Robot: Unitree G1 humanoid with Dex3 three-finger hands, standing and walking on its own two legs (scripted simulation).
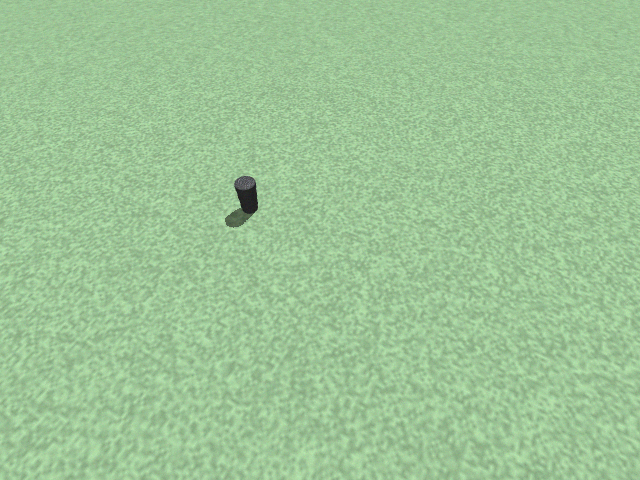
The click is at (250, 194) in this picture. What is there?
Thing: tapered cup
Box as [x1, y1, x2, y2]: [234, 176, 257, 213]
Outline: 242,176 235,181 234,185 243,211 251,213 255,211 257,208 255,181 252,177
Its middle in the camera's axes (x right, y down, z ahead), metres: -0.32 -0.21 +1.70
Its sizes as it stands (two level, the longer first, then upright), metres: 0.089 0.089 0.150
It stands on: the floor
